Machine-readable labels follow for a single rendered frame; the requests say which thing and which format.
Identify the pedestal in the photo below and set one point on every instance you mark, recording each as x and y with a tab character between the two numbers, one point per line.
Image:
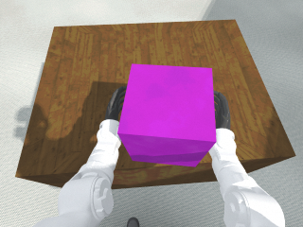
84	65

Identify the robot right forearm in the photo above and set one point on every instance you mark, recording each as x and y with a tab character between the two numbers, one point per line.
228	169

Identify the carton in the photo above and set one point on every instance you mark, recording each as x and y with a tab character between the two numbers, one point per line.
168	114

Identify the right robot hand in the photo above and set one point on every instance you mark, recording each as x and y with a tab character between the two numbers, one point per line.
222	113

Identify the left robot hand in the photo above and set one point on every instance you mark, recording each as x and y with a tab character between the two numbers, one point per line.
114	107

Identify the robot left upper arm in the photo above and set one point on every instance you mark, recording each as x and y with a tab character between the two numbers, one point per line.
82	203

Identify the robot left forearm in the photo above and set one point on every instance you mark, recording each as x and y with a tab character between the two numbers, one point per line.
103	159

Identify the robot right upper arm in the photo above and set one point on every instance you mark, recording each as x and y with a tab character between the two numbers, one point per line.
248	209

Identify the left robot foot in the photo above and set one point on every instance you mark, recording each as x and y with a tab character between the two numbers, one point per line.
133	222

